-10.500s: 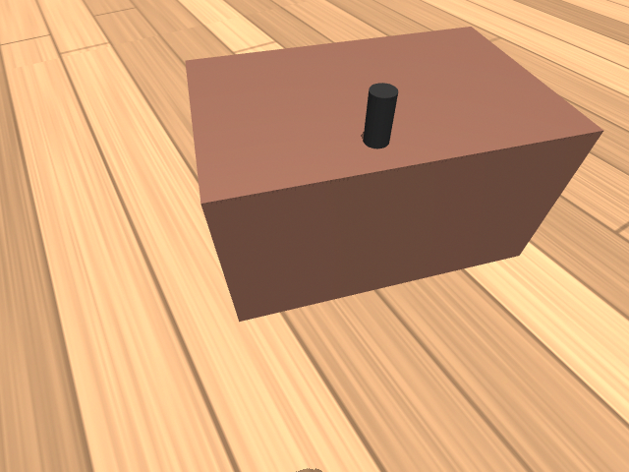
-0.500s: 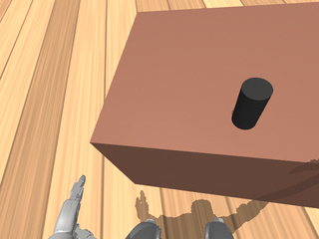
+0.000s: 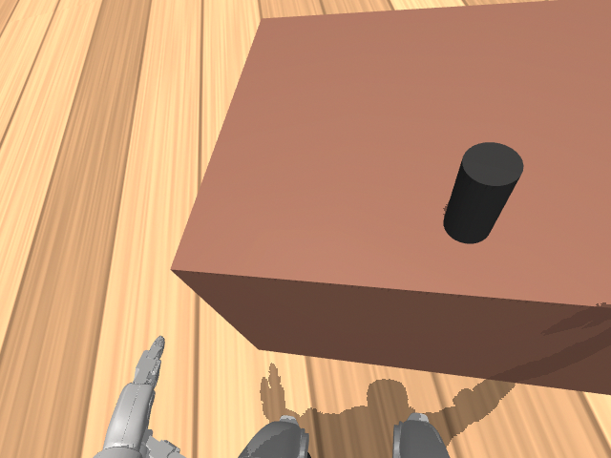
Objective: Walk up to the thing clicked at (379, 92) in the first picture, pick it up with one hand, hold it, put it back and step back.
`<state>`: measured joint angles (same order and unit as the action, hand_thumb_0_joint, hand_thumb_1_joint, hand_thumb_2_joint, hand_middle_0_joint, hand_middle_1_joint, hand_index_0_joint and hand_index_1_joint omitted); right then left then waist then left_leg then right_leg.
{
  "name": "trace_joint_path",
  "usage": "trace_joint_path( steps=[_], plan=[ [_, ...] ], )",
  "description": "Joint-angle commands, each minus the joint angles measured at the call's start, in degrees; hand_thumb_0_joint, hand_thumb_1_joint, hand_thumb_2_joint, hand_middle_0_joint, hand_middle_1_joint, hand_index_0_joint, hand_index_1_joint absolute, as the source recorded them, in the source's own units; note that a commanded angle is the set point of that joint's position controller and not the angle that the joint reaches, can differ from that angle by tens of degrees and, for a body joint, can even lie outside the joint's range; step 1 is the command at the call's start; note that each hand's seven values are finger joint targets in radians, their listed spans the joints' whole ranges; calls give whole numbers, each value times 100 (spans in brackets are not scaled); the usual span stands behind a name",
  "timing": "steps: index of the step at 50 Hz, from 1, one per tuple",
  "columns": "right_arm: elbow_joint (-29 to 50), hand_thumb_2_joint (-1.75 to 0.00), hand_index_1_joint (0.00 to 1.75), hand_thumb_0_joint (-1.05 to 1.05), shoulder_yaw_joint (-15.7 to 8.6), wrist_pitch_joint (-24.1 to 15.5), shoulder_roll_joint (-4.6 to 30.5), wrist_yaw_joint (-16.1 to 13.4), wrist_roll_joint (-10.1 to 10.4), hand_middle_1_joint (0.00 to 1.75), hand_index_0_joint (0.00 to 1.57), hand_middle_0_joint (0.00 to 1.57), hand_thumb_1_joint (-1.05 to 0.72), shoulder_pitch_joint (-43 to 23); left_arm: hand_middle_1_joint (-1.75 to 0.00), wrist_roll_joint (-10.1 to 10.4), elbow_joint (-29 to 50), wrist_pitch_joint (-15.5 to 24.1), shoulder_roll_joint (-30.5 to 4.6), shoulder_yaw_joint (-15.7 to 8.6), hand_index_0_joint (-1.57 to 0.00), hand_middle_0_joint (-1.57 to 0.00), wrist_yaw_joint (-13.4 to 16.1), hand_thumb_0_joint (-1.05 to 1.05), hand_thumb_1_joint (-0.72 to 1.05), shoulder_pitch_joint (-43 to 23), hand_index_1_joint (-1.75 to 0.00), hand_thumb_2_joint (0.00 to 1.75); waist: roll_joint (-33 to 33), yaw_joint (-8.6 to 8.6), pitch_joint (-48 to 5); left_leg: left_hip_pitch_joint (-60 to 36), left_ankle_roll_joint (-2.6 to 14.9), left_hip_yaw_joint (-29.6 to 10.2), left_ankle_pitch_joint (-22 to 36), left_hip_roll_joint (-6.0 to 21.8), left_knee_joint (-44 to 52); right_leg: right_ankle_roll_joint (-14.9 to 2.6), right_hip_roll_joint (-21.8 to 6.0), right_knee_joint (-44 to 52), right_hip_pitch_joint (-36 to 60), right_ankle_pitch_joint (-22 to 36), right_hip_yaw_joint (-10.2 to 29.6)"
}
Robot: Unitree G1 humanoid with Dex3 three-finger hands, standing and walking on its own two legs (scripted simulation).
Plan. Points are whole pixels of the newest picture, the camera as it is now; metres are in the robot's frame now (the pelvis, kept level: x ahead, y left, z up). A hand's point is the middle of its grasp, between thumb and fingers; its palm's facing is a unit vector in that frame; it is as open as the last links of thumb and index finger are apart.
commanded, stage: go down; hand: right
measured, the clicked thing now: (478, 197) +0.49 -0.18 -0.03
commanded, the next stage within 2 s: approach in 0.30 s
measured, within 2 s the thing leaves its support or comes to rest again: neither
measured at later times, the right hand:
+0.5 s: hand out of the picture +0.40 -0.37 +0.08, palm faces +0.20 +0.98 +0.00, open 17.7 cm
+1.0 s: hand (529, 220) +0.46 -0.25 -0.04, palm faces +0.13 +0.99 +0.06, open 17.6 cm
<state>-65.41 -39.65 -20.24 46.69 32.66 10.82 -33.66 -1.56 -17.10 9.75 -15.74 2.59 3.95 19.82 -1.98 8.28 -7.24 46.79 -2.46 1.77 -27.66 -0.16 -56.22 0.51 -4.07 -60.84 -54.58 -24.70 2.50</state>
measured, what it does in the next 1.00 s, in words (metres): stands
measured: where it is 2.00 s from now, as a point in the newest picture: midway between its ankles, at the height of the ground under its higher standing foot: outside the picture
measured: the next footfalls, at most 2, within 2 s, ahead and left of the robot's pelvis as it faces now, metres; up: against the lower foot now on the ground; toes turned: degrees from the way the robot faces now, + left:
none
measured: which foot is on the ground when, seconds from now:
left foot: down 0.00-1.00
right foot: down 0.00-1.00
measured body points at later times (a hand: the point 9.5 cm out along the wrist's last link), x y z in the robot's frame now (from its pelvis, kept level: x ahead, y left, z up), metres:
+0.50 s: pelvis +0.00 +0.00 +0.00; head +0.10 -0.06 +0.44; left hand +0.16 +0.26 -0.02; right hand +0.39 -0.43 +0.08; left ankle -0.01 +0.15 -0.67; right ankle +0.04 -0.12 -0.67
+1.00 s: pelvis -0.01 +0.00 -0.04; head +0.14 -0.06 +0.39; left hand +0.14 +0.27 -0.01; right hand +0.45 -0.30 -0.04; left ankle -0.01 +0.15 -0.67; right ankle +0.04 -0.12 -0.67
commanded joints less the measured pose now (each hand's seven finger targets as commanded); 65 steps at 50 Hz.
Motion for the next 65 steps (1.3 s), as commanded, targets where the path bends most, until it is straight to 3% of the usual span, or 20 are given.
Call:
trace_joint_path(
  steps=[1, 2, 7, 14, 18, 21, 24, 26, 29, 35, 41, 46, 52, 54, 55, 57, 60, 61, 64, 65],
  plan=[
    [1126, -6, 6, 0, -239, -260, 2295, -22, 185, 6, 4, 4, 61, -1735, -5, 81, 659, 237, -1023, -583, -5, -5, 126, 0, -55, 79, -5, 6, 1485, -219, -2179, -310, 310, 88, 1588, -182, 693, -112, 148, 860, 2471, 1872, 78],
    [1460, -5, 6, 0, -236, -290, 2396, -42, 169, 6, 5, 4, 60, -1983, -5, 102, 1254, 302, -1097, -604, -5, -5, 151, 0, -55, -338, -5, 5, 1463, -185, -2441, -481, 303, 71, 1582, -168, 731, -123, 146, 893, 2558, 1681, 65],
    [910, -6, 6, 0, -148, -297, 2212, -47, 130, 6, 5, 4, 61, -1689, -5, 88, 972, 289, -954, -591, -5, -5, 105, 0, -54, 74, -5, 5, 1302, -119, -1936, -332, 303, 55, 1348, -164, 763, -148, 167, 925, 2260, 1265, 33],
    [1508, -6, 6, 0, -301, -384, 2422, -18, 207, 6, 4, 4, 61, -1911, -5, 90, 1352, 355, -1173, -742, -5, -5, 104, 0, -54, -82, -5, 5, 1523, -171, -2553, -345, 305, 98, 1543, -181, 618, -91, 145, 841, 2684, 1764, 75],
    [1233, -6, 6, 0, -298, -303, 2306, -25, 218, 6, 5, 4, 59, -1437, -5, 102, 625, 252, -903, -537, -5, -5, 81, 0, -54, 377, -5, 5, 1739, -298, -2108, -212, 324, 89, 1444, -179, 641, -78, 162, 898, 2544, 1780, 54],
    [1634, -6, 5, 0, -182, -311, 2318, -12, 192, 5, 5, 4, 56, -2008, -5, 88, 1046, 311, -1222, -778, -5, -5, 171, 0, -56, -180, -5, 4, 1731, -177, -2490, -193, 321, 137, 1567, -199, 615, -26, 91, 863, 2951, 2190, 129],
    [952, -6, 5, 0, 27, -183, 1739, 0, 234, 5, 4, 3, 59, -1355, -5, 97, 500, 232, -806, -442, -5, -5, 95, 0, -56, 249, -5, 4, 1500, -199, -1885, -106, 325, 138, 1473, -215, 676, -64, 103, 907, 2545, 2101, 117],
    [1192, -6, 5, 0, 144, -255, 1713, -39, 204, 5, 5, 4, 57, -1961, -5, 61, 1080, 329, -1089, -668, -5, -5, 153, 0, -56, -314, -5, 5, 1426, -22, -2199, -88, 329, 150, 1440, -223, 652, -44, 67, 923, 2664, 1886, 144],
    [639, -6, 5, 0, 418, -264, 1180, -53, 184, 5, 5, 3, 58, -1648, -5, 48, 825, 317, -989, -667, -5, -5, 101, 0, -56, 59, -5, 4, 1164, 97, -1796, 191, 316, 131, 1268, -208, 609, -87, 81, 843, 2339, 1517, 125],
    [918, -6, 5, 0, 594, -577, 721, -405, 113, 5, 4, 3, 58, -2063, -6, -31, 1595, 361, -856, -619, -6, -6, -14, 0, -54, 246, -5, 3, 1149, 186, -2281, 191, 300, 84, 1404, -212, 351, -109, 141, 554, 2211, 1505, 83],
    [1244, -6, 6, 0, 466, -1018, 682, -1022, -182, 6, 4, 3, 58, -2342, -5, -193, 1708, 256, -1050, -1132, -6, -5, -148, 0, -53, 594, -5, 3, 1478, 270, -2351, 855, 339, 88, 1412, -224, -149, -46, 88, 70, 2007, 1870, 97],
    [1873, -3, 4, 0, 258, -1296, 574, -1497, -383, 4, 5, 5, 56, -2476, -6, -275, 2640, 124, -1001, -1203, -5, -5, -282, 0, -55, 483, -5, 4, 2007, 179, -3536, 636, 373, 122, 1677, -259, -420, 12, 54, -225, 2395, 2377, 107],
    [2134, -2, 4, 0, 440, -1316, 168, -1993, -609, 4, 5, 5, 56, -2459, -5, -295, 2791, -210, -813, -1214, -5, -5, -400, 0, -54, 417, -5, 4, 2104, 123, -3444, 728, 391, 174, 1584, -310, -467, 56, 1, -243, 2252, 2284, 122],
    [1316, -3, 4, 0, 857, -1216, -671, -2052, -645, 4, 5, 5, 56, -1835, -5, -304, 2684, -299, -536, -972, -5, -5, -474, 0, -54, 605, -5, 4, 1631, 237, -2697, 741, 360, 168, 1606, -320, -433, -2, 33, -256, 1617, 1955, 77],
    [1289, -3, 4, 0, 719, -1222, -559, -2097, -632, 4, 5, 6, 54, -1763, -5, -286, 2544, -331, -585, -1035, -5, -5, -483, 0, -53, 588, -5, 3, 1542, 199, -2465, 833, 354, 145, 1513, -314, -434, -17, 41, -279, 1357, 1721, 56],
    [2128, -3, 4, 0, 562, -1338, -141, -2212, -692, 4, 5, 5, 56, -2433, -5, -299, 3133, -330, -733, -1118, -6, -5, -465, 0, -53, 244, -5, 3, 1604, 199, -3187, 594, 342, 99, 1641, -302, -479, -41, 21, -338, 1553, 1758, 67],
    [1315, -3, 4, 0, 788, -1190, -707, -2281, -680, 4, 5, 5, 53, -1941, -6, -278, 2931, -446, -1015, -1498, -6, -5, -487, 0, -53, 835, -5, 3, 1178, 506, -2630, 693, 302, 151, 1460, -331, -358, -98, 28, -309, 1298, 1311, 58],
    [1072, -3, 4, 0, 896, -1145, -941, -2310, -680, 4, 5, 5, 54, -1756, -5, -250, 2802, -477, -759, -1283, -5, -5, -533, 0, -53, 950, -5, 3, 1052, 462, -2214, 739, 291, 131, 1397, -329, -330, -116, 58, -271, 968, 1138, 33],
    [1683, -2, 4, 0, 784, -1235, -590, -2459, -763, 4, 5, 5, 54, -2445, -5, -247, 3207, -496, -856, -1356, -5, -5, -514, 0, -53, 700, -5, 3, 1080, 463, -2758, 685, 286, 69, 1157, -309, -310, -127, 36, -277, 1191, 888, 47],
    [1651, -2, 4, 0, 943, -1237, -837, -2450, -759, 4, 5, 5, 54, -2479, -5, -262, 3191, -518, -747, -1258, -5, -5, -547, 0, -53, 830, -5, 3, 1091, 540, -2630, 716, 269, 33, 1157, -304, -296, -135, 49, -323, 1088, 827, 25]
  ],
)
